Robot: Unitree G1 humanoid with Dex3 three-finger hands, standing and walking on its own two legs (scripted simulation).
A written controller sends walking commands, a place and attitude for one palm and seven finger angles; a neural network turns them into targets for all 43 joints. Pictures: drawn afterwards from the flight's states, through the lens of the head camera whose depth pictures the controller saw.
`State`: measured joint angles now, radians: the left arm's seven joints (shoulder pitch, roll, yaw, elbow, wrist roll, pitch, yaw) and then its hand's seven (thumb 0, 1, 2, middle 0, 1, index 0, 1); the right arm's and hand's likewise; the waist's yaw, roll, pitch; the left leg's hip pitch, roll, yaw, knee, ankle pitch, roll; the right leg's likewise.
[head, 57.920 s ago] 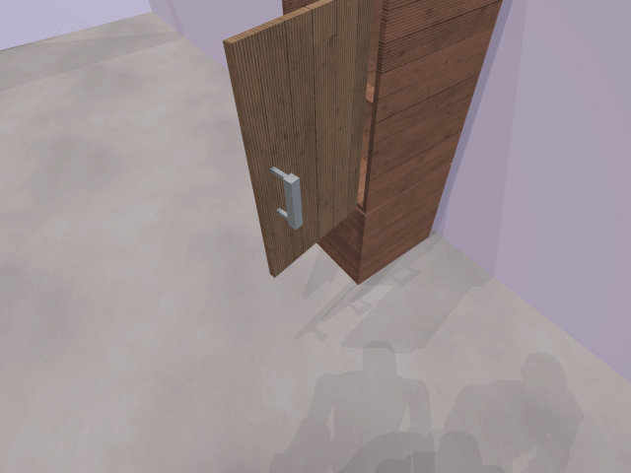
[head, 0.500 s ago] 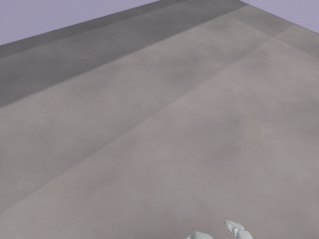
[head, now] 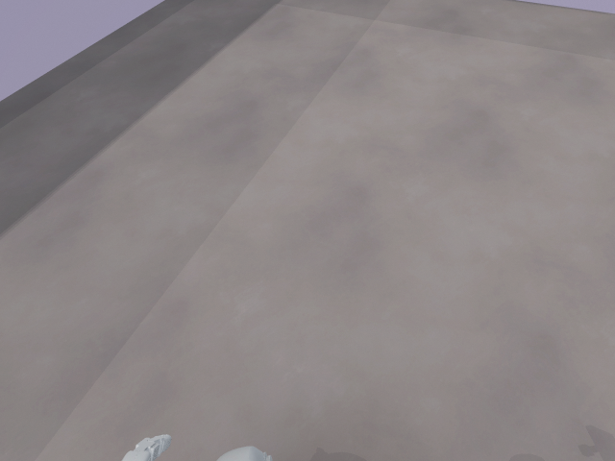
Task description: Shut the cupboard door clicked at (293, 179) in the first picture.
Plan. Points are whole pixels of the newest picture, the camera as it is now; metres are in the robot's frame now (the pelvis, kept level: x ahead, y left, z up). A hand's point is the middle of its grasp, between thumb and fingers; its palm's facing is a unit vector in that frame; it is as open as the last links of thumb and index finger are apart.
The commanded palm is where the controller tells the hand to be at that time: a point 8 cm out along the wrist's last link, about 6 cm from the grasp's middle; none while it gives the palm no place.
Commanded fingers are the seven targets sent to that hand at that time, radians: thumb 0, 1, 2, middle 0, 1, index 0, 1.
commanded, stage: turn to face it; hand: left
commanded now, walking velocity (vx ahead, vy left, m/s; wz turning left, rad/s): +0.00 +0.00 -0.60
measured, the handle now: out of the picture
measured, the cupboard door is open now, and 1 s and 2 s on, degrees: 33 33 33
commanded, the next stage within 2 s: none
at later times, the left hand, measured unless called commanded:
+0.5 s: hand (171, 458) +0.15 +0.22 -0.16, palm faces -0.23 -0.95 -0.20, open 7.4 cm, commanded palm none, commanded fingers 0.00 0.90 0.90 -0.20 -0.30 -0.20 -0.30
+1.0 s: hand (244, 430) +0.19 +0.11 -0.15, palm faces -0.54 -0.81 -0.24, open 7.4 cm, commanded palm none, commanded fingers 0.00 0.90 0.90 -0.20 -0.30 -0.20 -0.30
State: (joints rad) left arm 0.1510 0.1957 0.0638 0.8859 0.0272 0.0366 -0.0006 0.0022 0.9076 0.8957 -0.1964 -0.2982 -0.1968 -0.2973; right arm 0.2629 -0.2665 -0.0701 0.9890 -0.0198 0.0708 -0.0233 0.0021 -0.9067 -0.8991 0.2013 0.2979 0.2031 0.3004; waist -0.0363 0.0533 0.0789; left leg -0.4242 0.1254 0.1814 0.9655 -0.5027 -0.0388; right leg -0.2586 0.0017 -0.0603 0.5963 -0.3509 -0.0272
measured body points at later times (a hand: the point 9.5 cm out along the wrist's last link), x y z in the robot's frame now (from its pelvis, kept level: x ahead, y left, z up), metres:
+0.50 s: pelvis +0.01 +0.03 +0.01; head +0.07 +0.05 +0.46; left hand +0.16 +0.27 -0.14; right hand +0.04 -0.23 -0.11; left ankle +0.05 +0.14 -0.73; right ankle -0.06 -0.08 -0.64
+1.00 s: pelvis +0.01 -0.01 +0.01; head +0.05 -0.05 +0.46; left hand +0.21 +0.15 -0.13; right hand -0.06 -0.29 -0.13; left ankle +0.09 +0.12 -0.67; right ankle -0.06 -0.09 -0.73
